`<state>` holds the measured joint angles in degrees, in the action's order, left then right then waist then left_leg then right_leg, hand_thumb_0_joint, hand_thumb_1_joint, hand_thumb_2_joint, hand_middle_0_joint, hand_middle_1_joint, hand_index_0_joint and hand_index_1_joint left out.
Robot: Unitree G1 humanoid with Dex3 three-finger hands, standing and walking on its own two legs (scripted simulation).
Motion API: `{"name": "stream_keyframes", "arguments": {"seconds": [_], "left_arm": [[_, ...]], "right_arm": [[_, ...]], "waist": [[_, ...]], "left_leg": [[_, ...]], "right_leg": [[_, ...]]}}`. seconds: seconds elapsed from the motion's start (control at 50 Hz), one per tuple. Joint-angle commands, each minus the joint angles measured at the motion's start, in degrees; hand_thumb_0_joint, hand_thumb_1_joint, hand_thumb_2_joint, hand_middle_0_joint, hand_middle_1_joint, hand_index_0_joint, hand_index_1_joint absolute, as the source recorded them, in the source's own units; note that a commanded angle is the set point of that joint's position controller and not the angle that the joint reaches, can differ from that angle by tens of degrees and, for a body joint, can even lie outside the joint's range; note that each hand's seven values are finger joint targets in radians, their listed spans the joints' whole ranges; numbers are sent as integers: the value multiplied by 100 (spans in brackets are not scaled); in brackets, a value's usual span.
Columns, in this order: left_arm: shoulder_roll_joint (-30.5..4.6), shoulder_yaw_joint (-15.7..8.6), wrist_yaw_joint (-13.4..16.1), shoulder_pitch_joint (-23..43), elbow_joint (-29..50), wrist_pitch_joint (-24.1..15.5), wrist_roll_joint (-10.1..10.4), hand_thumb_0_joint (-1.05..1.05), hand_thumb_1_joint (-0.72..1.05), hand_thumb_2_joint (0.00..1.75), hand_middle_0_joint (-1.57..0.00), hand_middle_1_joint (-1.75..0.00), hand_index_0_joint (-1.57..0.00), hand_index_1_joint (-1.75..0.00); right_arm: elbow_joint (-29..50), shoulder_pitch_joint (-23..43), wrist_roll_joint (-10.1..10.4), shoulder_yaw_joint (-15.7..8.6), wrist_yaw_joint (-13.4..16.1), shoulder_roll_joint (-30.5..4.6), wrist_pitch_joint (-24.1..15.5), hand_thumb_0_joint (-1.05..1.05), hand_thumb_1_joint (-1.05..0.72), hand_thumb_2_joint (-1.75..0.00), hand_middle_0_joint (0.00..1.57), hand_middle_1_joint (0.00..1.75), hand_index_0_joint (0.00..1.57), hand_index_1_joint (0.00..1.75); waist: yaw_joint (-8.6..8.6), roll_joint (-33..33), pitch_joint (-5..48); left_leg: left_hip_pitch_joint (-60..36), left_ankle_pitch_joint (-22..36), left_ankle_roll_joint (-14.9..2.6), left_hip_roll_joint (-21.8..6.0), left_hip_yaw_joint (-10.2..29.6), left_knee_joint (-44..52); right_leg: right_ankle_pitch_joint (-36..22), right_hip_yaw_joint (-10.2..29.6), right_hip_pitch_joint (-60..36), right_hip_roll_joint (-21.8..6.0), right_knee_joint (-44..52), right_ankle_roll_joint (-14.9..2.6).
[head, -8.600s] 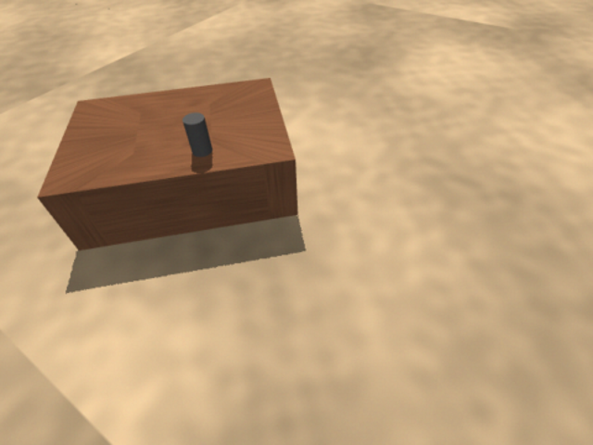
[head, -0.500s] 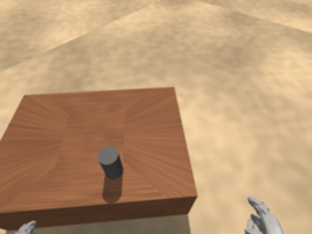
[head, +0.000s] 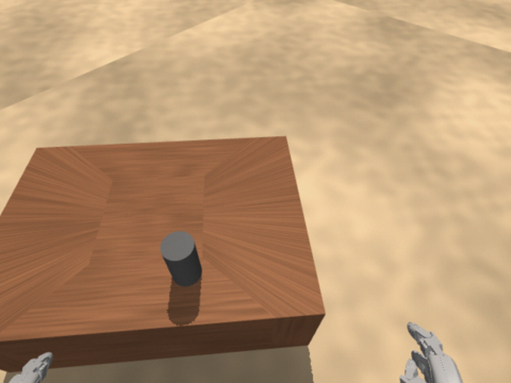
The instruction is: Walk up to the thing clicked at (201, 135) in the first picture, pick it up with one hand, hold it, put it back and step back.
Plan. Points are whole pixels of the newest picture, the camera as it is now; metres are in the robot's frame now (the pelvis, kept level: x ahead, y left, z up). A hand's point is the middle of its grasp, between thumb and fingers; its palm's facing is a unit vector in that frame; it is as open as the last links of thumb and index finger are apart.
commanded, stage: go down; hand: left
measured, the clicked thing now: (182, 260) +0.50 +0.19 -0.30
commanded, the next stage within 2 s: approach in 1.62 s
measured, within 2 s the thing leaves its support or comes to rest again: neither
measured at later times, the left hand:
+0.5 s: hand (53, 293) +0.31 +0.34 -0.04, palm faces +0.15 -0.97 -0.19, open 17.7 cm
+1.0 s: hand (43, 263) +0.36 +0.37 -0.02, palm faces +0.19 -0.97 -0.14, open 17.3 cm
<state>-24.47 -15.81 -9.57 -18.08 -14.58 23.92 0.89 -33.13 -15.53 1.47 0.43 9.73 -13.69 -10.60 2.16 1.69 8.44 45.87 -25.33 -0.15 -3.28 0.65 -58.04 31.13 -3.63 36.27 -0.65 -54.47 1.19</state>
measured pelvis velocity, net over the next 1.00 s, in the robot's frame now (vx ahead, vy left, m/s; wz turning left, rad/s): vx -0.03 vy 0.01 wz -0.04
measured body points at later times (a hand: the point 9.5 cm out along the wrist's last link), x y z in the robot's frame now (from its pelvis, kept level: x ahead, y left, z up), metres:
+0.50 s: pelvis -0.02 +0.00 -0.01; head +0.08 +0.02 +0.43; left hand +0.30 +0.39 -0.02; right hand +0.04 -0.28 -0.10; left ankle +0.03 +0.11 -0.68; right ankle -0.04 -0.13 -0.68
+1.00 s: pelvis -0.03 +0.01 -0.02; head +0.10 +0.04 +0.41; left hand +0.35 +0.42 -0.01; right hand +0.04 -0.28 -0.11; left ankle +0.03 +0.11 -0.68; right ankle -0.04 -0.13 -0.68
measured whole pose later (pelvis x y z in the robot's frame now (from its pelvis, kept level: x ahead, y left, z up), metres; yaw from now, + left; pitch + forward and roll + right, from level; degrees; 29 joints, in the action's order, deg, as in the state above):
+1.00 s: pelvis -0.03 +0.01 -0.02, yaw -2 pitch +20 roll -4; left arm -45.7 -35.5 -26.3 32.2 -67.4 -10.9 1.6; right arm -38.3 -17.0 -2.1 2.5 5.7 -17.8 -8.7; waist 5.7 -0.6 4.3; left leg 60.5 -23.7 -0.7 -4.7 0.6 -63.6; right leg 29.4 -3.0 51.4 0.6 -60.5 1.3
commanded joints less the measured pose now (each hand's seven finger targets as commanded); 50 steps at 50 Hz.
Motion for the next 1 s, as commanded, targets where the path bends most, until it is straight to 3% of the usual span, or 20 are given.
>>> {"name": "stream_keyframes", "arguments": {"seconds": [0.0,0.04,0.08,0.1,0.12,0.18,0.28,0.36,0.42,0.46,0.5,0.56,0.64,0.66,0.72,0.74,0.78,0.84,0.94,0.98], "left_arm": [[-1848,-834,125,1403,854,-450,4,0,-57,8,-7,-7,-5,-9],[-2129,-1033,104,1934,667,-632,84,0,-57,9,-6,-7,-5,-9],[-2088,-1027,17,2350,434,-811,161,0,-59,8,-7,-7,-5,-9],[-2299,-1145,-34,2728,369,-909,189,0,-61,9,-7,-8,-5,-9],[-2192,-1072,-109,2679,-304,-934,170,0,-61,8,-7,-8,-5,-9],[-2382,-1237,-399,3110,-1345,-1120,231,0,-61,7,-7,-6,-5,-8],[-2871,-1494,-949,3838,-2170,-1683,224,0,-61,5,-7,-5,-5,-7],[-3347,-1882,-1153,4329,-2525,-2294,207,0,-61,6,-6,-4,-4,-6],[-3061,-1823,-1303,3969,-3319,-2608,208,0,-61,6,-7,-2,-4,-5],[-3398,-2013,-1335,4258,-3101,-2812,187,0,-60,5,-7,-1,-4,-4],[-3456,-2045,-1373,4468,-3091,-2972,202,0,-58,6,-6,-1,-3,-4],[-3576,-2096,-1381,5038,-2932,-3222,234,0,-55,7,-6,-1,-3,-4],[-3688,-2047,-1426,5740,-3242,-3494,214,0,-52,7,-5,-1,-3,-3],[-3938,-2212,-1410,5917,-3256,-3560,201,0,-50,7,-5,-1,-3,-3],[-3962,-2162,-1468,5974,-3708,-3643,135,0,-48,8,-5,-1,-3,-4],[-3791,-2006,-1524,5914,-3993,-3636,124,0,-47,8,-5,-2,-3,-4],[-4194,-2198,-1528,6051,-4011,-3663,78,0,-46,7,-5,-1,-3,-3],[-4019,-2089,-1614,6120,-4316,-3688,147,0,-50,6,-6,-2,-4,-4],[-4457,-2360,-1629,6384,-4258,-3834,201,0,-48,9,-5,-3,-3,-5],[-4382,-2318,-1673,6484,-4264,-3875,227,0,-51,8,-5,-3,-3,-5]], "right_arm": [[646,63,-32,-309,164,-958,-462,0,-89,-90,20,30,20,30],[525,54,-22,-273,198,-992,-543,0,-89,-90,20,30,20,30],[375,-18,-46,-241,191,-1003,-610,0,-90,-90,20,30,20,30],[279,-39,-53,-230,188,-1016,-628,0,-89,-90,20,30,20,30],[201,-64,-66,-239,188,-1048,-635,0,-89,-90,20,30,20,30],[75,-186,-74,-275,129,-1132,-672,0,-89,-90,20,30,20,30],[-39,-473,-143,-352,2,-1247,-656,0,-89,-90,20,30,20,30],[-100,-652,-171,-345,-98,-1254,-601,0,-89,-90,20,30,20,30],[-187,-721,-204,-371,-181,-1292,-479,0,-90,-90,20,30,20,30],[-81,-714,-228,-404,-203,-1357,-412,0,-90,-90,20,30,20,30],[-84,-715,-231,-426,-238,-1394,-352,0,-89,-90,20,30,20,30],[-131,-824,-243,-443,-246,-1431,-261,0,-89,-90,20,30,20,30],[-443,-1050,-285,-422,-212,-1435,-176,0,-89,-90,20,30,20,30],[-383,-1007,-300,-415,-194,-1479,-178,0,-88,-90,20,30,20,30],[-439,-1003,-350,-340,-198,-1455,-101,0,-88,-90,20,30,20,30],[-501,-1053,-364,-327,-210,-1441,-75,0,-87,-90,20,30,20,30],[-315,-904,-370,-301,-231,-1499,-64,0,-87,-90,20,30,20,30],[-295,-900,-365,-240,-280,-1488,-12,0,-87,-89,20,30,20,30],[-153,-880,-358,-183,-308,-1538,43,0,-87,-90,20,30,20,30],[-144,-864,-354,-184,-311,-1549,50,0,-88,-90,20,30,20,30]], "waist": [[154,521,684],[179,556,672],[242,651,691],[179,750,720],[263,602,668],[183,586,840],[18,655,1310],[-108,456,1444],[-107,460,1505],[-139,555,1574],[-147,736,1601],[-28,772,1885],[221,727,1675],[202,707,1681],[186,751,1619],[248,713,1511],[144,827,1592],[187,900,1512],[175,714,1892],[225,786,1927]], "left_leg": [[-1407,1092,-97,106,177,883],[-1321,869,-92,102,175,870],[-1372,802,-75,86,202,908],[-1342,735,-63,86,205,899],[-1351,804,-80,93,198,871],[-1304,784,-75,103,198,828],[-1488,1321,-58,74,169,717],[-1331,1835,-123,81,104,521],[-1502,2187,-117,44,137,466],[-1473,2234,-118,41,142,427],[-1576,2104,-82,32,168,478],[-1846,2263,-88,-6,196,443],[-1781,1713,-102,-36,242,466],[-1691,1640,-116,-19,223,438],[-1549,1566,-135,6,186,372],[-1494,1446,-137,5,179,369],[-1355,1371,-136,20,156,346],[-1263,1162,-104,-3,201,347],[-1095,1288,-137,-10,206,167],[-1163,1258,-129,-28,227,134]], "right_leg": [[-1232,103,443,206,776,-127],[-1077,134,534,194,765,-127],[-1008,126,589,192,709,-161],[-942,127,607,184,692,-171],[-1006,122,670,197,720,-167],[-986,108,638,199,725,-179],[-1340,60,590,213,617,-210],[-1775,92,555,206,517,-201],[-1936,37,737,234,404,-215],[-1988,57,762,219,383,-218],[-1847,57,881,225,364,-241],[-1930,62,971,225,346,-244],[-1567,93,1253,235,402,-233],[-1551,118,1221,224,415,-230],[-1506,138,1331,197,404,-242],[-1419,128,1380,209,429,-241],[-1380,139,1360,185,413,-256],[-1190,84,1536,218,338,-269],[-1277,86,1442,227,237,-262],[-1245,94,1587,235,207,-256]]}}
